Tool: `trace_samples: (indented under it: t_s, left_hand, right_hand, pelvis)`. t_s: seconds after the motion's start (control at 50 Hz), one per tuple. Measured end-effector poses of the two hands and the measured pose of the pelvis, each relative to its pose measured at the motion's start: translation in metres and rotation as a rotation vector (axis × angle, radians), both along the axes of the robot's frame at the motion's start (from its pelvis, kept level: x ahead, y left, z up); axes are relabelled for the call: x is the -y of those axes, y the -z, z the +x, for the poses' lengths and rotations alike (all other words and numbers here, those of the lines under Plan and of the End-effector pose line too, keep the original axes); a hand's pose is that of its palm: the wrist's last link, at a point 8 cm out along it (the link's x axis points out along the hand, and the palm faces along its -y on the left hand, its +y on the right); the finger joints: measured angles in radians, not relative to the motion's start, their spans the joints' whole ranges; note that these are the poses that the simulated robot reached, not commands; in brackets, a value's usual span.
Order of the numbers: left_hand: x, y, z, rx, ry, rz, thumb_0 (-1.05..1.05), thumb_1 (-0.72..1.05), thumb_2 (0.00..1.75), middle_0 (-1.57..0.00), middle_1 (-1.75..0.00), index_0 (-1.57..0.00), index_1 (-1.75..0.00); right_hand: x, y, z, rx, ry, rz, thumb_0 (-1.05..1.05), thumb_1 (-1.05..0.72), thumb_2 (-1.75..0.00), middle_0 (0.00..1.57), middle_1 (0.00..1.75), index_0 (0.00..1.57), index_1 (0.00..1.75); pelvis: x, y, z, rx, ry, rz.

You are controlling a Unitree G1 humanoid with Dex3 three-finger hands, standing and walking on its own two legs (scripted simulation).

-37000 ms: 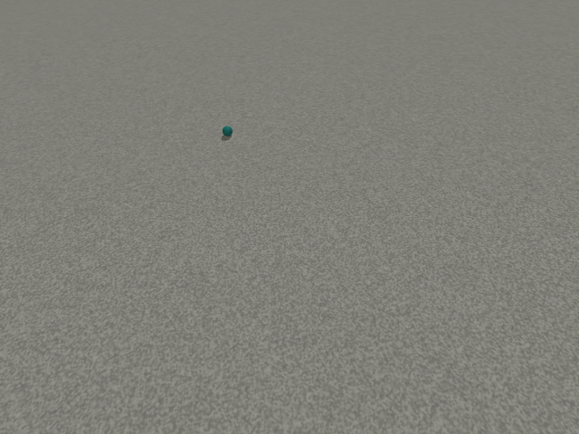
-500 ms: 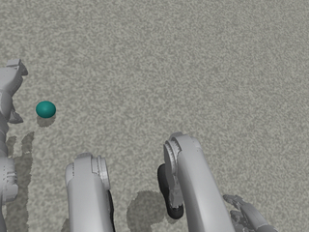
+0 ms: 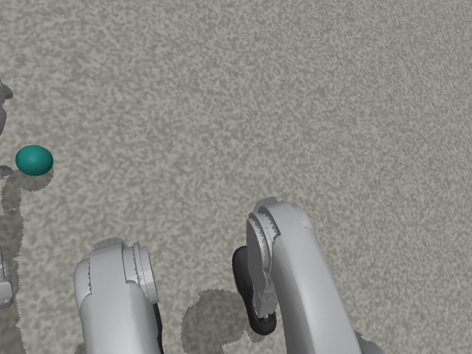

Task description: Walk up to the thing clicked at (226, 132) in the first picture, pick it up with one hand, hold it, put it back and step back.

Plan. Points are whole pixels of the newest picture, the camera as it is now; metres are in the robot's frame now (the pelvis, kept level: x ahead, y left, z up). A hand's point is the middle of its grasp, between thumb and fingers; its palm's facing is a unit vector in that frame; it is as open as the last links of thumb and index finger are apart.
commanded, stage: home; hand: left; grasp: from above
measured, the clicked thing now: (34, 160) +0.50 +0.31 -0.29
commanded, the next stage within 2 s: none
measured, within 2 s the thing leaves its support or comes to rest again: neither
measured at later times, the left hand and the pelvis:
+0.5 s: hand out of the picture +0.32 +0.27 +0.06, palm faces -0.18 -0.74 -0.65, open 7.6 cm; pelvis +0.00 -0.01 +0.16, yaw +6 degrees
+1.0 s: hand out of the picture +0.25 +0.21 +0.27, palm faces +0.20 -0.95 -0.23, open 7.4 cm; pelvis +0.06 -0.01 +0.34, yaw +8 degrees
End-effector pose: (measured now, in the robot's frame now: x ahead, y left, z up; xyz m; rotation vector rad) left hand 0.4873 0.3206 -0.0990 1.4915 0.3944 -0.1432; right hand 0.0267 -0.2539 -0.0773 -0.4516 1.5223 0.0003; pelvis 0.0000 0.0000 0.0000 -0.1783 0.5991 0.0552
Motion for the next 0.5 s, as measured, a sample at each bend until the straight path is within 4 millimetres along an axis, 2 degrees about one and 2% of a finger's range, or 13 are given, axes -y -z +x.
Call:
trace_samples:
  t_s: [0.08,0.16,0.26,0.36,0.5]
  left_hand:
    - [-0.007,-0.030,-0.006,0.035,-0.089,-0.036,0.00,-0.16,0.93,-0.21,-0.72,-0.20,-0.73]
    - [-0.013,-0.069,-0.026,0.010,-0.193,-0.100,0.00,0.05,0.91,-0.23,-0.61,-0.21,-0.62]
    - [-0.012,-0.113,-0.068,-0.082,-0.292,-0.242,0.00,0.33,0.92,-0.23,-0.51,-0.22,-0.52]
    - [0.003,-0.151,-0.117,-0.109,-0.343,-0.449,0.00,0.61,0.94,-0.23,-0.43,-0.22,-0.43]
    - [0.020,-0.202,-0.174,-0.052,-0.453,-0.641,0.00,0.82,0.92,-0.22,-0.34,-0.22,-0.34]
  right_hand:
    - [-0.003,-0.006,0.016,0.051,0.027,0.034,0.00,-0.89,-0.90,0.20,0.30,0.20,0.30]
    - [-0.002,-0.022,0.039,0.111,0.049,0.066,0.00,-0.89,-0.90,0.20,0.30,0.20,0.30]
    - [0.003,-0.054,0.073,0.199,0.031,0.087,0.00,-0.89,-0.90,0.20,0.30,0.20,0.30]
    - [0.007,-0.092,0.112,0.312,-0.012,0.077,0.00,-0.90,-0.90,0.20,0.30,0.20,0.30]
    - [0.000,-0.148,0.167,0.510,-0.052,0.086,0.00,-0.90,-0.90,0.20,0.30,0.20,0.30]
  pelvis:
    - [-0.001,-0.015,0.004,-0.030,-0.004,0.005]
    - [-0.002,-0.042,0.008,-0.052,-0.012,0.017]
    - [-0.003,-0.083,0.008,-0.047,-0.019,0.038]
    - [0.000,-0.120,0.006,-0.018,-0.028,0.057]
    - [0.006,-0.164,0.005,0.036,-0.048,0.077]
